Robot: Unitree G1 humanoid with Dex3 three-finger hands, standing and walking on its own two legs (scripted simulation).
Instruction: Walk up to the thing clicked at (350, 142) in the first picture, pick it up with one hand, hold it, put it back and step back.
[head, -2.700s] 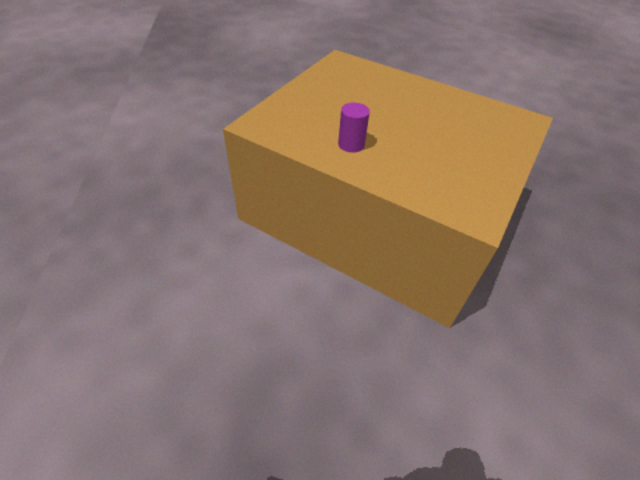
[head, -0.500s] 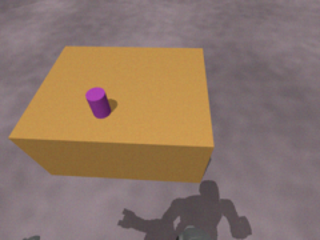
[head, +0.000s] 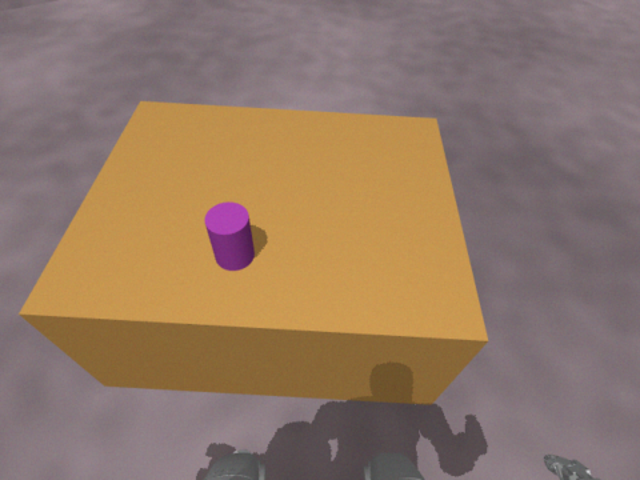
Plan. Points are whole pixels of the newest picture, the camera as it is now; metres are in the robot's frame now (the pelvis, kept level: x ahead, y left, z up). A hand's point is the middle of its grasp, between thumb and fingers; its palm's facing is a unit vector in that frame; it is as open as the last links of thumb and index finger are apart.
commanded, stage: walk up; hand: left
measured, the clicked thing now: (231, 237) +0.61 +0.20 -0.22
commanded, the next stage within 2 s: stand in 1.88 s
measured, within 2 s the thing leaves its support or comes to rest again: neither
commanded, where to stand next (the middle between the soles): +0.11 +0.01 m, yaw -1 degrees
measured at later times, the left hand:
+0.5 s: hand (114, 459) +0.16 +0.27 -0.12, palm faces -0.10 -0.93 -0.35, open 7.4 cm
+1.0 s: hand (125, 462) +0.16 +0.25 -0.10, palm faces -0.10 -0.94 -0.33, open 7.4 cm
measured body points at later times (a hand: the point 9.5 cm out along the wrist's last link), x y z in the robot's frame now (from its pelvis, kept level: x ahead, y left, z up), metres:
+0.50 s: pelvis +0.04 +0.02 +0.02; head +0.06 +0.02 +0.47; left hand +0.17 +0.31 -0.09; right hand +0.09 -0.29 -0.10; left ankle +0.06 +0.14 -0.70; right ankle +0.07 -0.09 -0.70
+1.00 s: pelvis +0.05 +0.00 +0.05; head +0.07 +0.00 +0.50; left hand +0.16 +0.29 -0.08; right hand +0.10 -0.31 -0.08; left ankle +0.06 +0.14 -0.70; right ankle +0.07 -0.09 -0.70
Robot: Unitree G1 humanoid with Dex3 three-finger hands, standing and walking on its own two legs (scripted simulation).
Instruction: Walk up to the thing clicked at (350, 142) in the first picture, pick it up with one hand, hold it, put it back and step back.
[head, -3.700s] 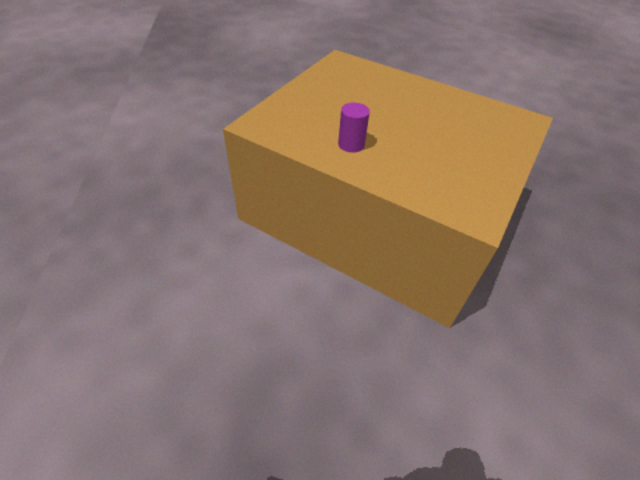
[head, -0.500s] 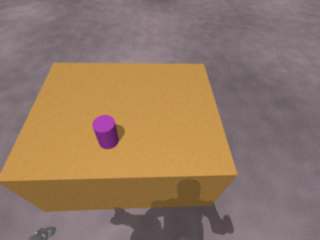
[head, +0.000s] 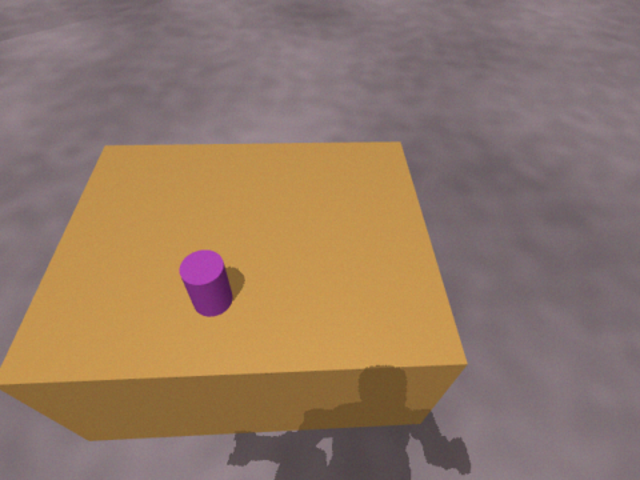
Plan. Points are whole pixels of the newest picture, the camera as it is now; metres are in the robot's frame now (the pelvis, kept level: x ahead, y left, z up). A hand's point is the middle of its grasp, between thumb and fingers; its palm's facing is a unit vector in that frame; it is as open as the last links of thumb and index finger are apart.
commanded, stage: walk up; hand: left
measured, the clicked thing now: (207, 284) +0.54 +0.24 -0.26
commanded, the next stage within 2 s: stand in 0.88 s
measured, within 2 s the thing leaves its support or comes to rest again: neither
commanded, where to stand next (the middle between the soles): +0.06 +0.01 m, yaw +3 degrees
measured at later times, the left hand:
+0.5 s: hand out of the picture +0.11 +0.26 -0.15, palm faces -0.02 -0.95 -0.32, open 7.4 cm
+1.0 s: hand out of the picture +0.11 +0.26 -0.15, palm faces -0.02 -0.94 -0.33, open 7.4 cm
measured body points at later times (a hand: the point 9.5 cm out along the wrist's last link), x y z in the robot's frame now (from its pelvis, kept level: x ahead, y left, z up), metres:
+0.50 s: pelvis +0.01 +0.01 +0.00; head +0.03 +0.01 +0.45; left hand +0.11 +0.31 -0.13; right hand +0.10 -0.29 -0.12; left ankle -0.01 +0.14 -0.74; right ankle +0.03 -0.09 -0.74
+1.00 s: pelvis +0.02 +0.01 +0.00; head +0.03 +0.00 +0.45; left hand +0.11 +0.31 -0.13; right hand +0.10 -0.29 -0.13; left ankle -0.01 +0.14 -0.74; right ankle +0.03 -0.09 -0.74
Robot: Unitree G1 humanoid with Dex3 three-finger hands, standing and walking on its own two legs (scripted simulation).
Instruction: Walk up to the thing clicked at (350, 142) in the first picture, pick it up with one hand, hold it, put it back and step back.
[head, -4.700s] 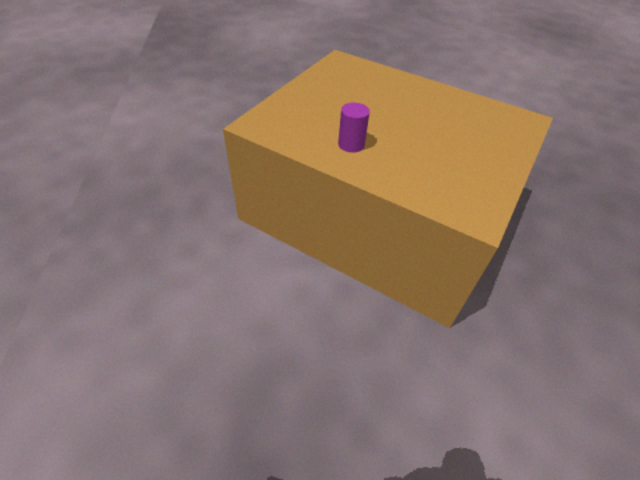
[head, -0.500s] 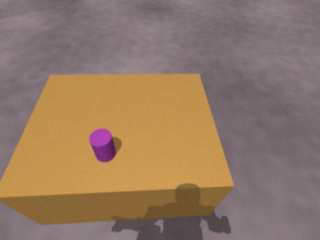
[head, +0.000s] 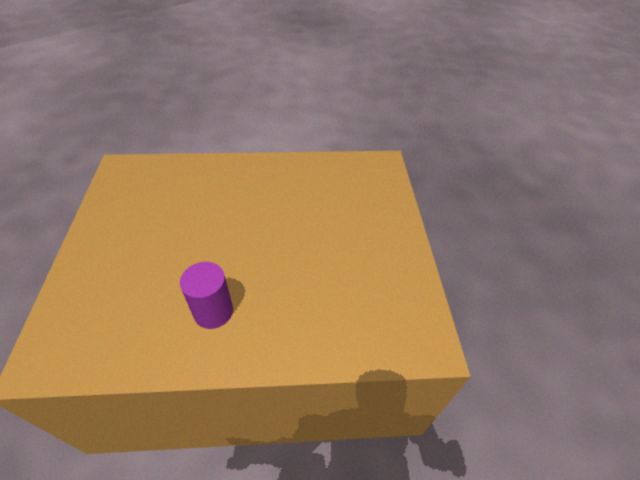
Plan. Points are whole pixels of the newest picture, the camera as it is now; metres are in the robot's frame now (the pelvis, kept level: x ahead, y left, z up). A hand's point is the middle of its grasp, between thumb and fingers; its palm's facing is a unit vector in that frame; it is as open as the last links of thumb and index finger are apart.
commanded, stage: stand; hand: left
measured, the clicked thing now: (208, 296) +0.53 +0.23 -0.27
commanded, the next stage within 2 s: none
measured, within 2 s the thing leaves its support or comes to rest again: neither
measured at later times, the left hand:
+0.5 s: hand out of the picture +0.08 +0.25 -0.15, palm faces +0.00 -0.94 -0.35, open 7.4 cm
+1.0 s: hand out of the picture +0.08 +0.26 -0.15, palm faces +0.01 -0.94 -0.35, open 7.4 cm
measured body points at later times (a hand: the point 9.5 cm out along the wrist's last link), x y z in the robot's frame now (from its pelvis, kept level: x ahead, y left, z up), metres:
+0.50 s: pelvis +0.00 +0.00 +0.00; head +0.02 +0.00 +0.45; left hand +0.08 +0.30 -0.13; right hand +0.08 -0.30 -0.14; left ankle -0.03 +0.13 -0.75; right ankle +0.00 -0.10 -0.75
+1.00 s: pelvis +0.01 +0.00 +0.00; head +0.01 +0.00 +0.45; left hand +0.08 +0.31 -0.13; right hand +0.09 -0.29 -0.13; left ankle -0.03 +0.13 -0.75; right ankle +0.00 -0.10 -0.75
